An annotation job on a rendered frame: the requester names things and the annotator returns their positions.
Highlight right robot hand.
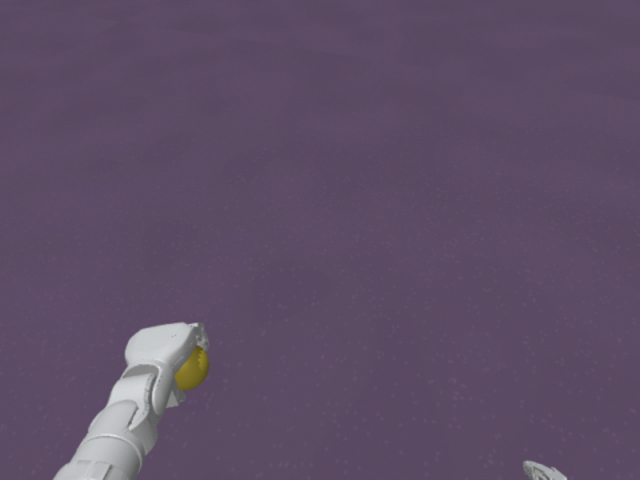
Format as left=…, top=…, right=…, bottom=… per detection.
left=523, top=461, right=567, bottom=480

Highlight ball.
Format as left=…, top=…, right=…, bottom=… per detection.
left=174, top=345, right=209, bottom=391

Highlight left robot arm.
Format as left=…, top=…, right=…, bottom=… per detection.
left=53, top=359, right=174, bottom=480

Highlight left robot hand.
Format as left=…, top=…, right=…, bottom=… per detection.
left=125, top=322, right=209, bottom=408

